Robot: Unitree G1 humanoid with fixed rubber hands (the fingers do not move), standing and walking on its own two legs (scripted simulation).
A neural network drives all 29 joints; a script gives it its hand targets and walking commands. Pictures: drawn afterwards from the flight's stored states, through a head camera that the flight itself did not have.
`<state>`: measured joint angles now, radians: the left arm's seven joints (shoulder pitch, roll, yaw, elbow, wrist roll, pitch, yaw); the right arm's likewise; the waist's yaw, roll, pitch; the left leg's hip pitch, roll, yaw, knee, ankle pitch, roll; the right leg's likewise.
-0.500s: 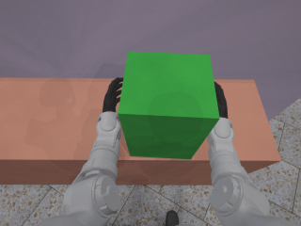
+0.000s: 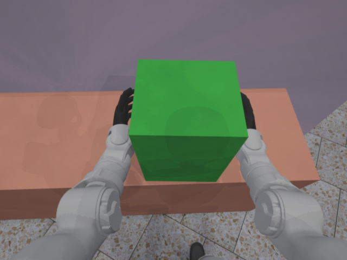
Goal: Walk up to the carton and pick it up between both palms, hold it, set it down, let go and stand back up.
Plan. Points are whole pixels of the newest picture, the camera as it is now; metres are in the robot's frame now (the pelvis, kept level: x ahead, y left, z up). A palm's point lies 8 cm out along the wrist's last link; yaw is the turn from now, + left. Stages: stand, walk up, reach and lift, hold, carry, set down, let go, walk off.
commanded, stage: set down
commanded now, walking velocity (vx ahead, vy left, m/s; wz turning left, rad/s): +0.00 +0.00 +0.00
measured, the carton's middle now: (183, 130) +0.41 -0.02 -0.01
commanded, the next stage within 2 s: none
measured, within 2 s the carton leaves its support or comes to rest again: neither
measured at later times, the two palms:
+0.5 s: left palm (104, 117) +0.43 +0.17 +0.02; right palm (271, 113) +0.43 -0.24 +0.02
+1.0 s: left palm (80, 78) +0.43 +0.18 +0.16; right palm (294, 74) +0.43 -0.22 +0.16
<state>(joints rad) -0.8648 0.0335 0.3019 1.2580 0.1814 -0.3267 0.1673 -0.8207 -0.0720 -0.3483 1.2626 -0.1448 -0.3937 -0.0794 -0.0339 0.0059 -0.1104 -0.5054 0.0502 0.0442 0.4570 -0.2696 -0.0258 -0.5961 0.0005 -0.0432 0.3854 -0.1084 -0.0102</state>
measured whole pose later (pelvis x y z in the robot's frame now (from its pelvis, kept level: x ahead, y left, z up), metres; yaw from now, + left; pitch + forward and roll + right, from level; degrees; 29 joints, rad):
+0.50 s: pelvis -0.04 -0.01 -0.04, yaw +0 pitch +30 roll -1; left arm -1.09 0.23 -0.17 1.51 -0.39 -0.40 0.08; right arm -1.06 -0.38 0.14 1.43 0.43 -0.34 0.02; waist 0.01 0.04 -0.29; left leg -0.95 0.06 0.02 0.78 -0.35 -0.03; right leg -1.03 0.00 -0.05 0.69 -0.18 -0.02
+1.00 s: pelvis -0.04 -0.02 -0.01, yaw +2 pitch +18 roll +0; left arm -1.24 0.31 -0.14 1.41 -0.34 -0.05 0.10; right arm -1.19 -0.35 0.05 1.37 0.37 0.00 -0.03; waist -0.04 -0.03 -0.23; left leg -0.60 0.05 0.01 0.52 -0.23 -0.04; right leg -0.68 -0.01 -0.07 0.46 -0.09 -0.04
